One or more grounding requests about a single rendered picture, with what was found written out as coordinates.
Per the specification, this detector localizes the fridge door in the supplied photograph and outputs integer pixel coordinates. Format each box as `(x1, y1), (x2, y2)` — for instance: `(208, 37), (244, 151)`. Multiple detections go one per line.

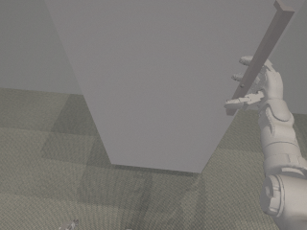
(44, 0), (305, 173)

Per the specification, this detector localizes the left robot hand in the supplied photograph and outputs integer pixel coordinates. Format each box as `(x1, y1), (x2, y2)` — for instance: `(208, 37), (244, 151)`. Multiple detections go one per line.
(59, 218), (79, 230)

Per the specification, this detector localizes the right robot hand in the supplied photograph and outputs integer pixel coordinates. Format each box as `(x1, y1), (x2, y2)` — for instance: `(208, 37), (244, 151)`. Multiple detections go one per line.
(224, 56), (284, 111)

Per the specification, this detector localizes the handle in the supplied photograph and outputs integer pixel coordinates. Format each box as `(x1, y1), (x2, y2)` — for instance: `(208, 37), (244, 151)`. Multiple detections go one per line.
(225, 0), (295, 116)

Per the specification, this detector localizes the robot right upper arm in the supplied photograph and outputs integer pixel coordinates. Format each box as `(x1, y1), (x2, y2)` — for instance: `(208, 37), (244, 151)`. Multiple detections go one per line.
(259, 173), (307, 230)

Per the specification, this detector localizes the right robot forearm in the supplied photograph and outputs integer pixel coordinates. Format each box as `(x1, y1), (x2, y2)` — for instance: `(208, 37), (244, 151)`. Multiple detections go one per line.
(257, 99), (307, 180)

